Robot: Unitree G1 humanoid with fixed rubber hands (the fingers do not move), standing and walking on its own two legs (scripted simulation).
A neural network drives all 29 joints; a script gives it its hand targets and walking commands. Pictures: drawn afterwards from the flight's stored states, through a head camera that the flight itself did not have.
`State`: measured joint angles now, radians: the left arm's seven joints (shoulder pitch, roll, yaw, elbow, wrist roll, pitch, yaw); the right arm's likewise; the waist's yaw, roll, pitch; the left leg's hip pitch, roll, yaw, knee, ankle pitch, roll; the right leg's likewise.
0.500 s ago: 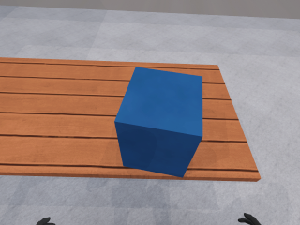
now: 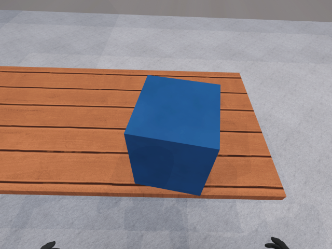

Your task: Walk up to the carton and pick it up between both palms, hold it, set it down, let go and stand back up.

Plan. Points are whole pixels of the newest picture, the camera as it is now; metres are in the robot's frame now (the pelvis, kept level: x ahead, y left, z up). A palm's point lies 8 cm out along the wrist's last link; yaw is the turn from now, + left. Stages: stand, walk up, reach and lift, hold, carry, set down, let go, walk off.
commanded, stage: walk up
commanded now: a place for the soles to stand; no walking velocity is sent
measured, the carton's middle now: (174, 137) +0.41 -0.02 +0.01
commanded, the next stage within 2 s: reach and lift in 0.12 s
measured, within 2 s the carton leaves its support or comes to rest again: neither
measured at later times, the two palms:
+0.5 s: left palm (63, 232) +0.17 +0.26 -0.08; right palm out of the picture +0.15 -0.26 -0.10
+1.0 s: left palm (54, 228) +0.18 +0.27 -0.05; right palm out of the picture +0.15 -0.22 -0.06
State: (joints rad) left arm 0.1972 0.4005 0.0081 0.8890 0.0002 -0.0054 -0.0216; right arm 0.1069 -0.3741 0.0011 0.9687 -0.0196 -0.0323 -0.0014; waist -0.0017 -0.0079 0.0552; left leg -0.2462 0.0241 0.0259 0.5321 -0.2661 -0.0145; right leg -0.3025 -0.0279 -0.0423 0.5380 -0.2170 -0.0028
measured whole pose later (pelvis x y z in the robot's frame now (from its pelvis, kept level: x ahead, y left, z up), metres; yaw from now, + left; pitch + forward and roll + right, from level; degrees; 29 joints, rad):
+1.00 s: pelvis +0.02 +0.01 +0.01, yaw +0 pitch -6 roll -1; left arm 0.25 0.29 0.03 0.33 0.00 0.24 -0.02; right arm 0.33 -0.17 -0.04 0.51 -0.04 -0.14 -0.01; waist 0.00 -0.01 0.09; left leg -0.09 0.03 0.03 0.46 -0.27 -0.01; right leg -0.12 -0.01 -0.04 0.41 -0.19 0.00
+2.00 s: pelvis +0.02 +0.01 +0.01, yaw +0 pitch -5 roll -1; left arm 0.32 0.29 -0.08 0.16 -0.17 -0.10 0.01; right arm 0.34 -0.05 -0.04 0.12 0.08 -0.12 -0.09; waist 0.00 -0.01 0.09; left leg -0.08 0.03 0.03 0.43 -0.25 -0.01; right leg -0.11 -0.01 -0.04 0.38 -0.18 0.00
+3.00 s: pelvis +0.02 +0.01 +0.01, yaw +0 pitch -5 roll -1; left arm -0.34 0.29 0.09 -0.01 -0.18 0.64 0.00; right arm -0.28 -0.24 -0.04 0.04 0.27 0.43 -0.18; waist -0.02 -0.01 0.09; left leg -0.08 0.03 0.03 0.43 -0.25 -0.01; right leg -0.11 -0.01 -0.04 0.37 -0.17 0.01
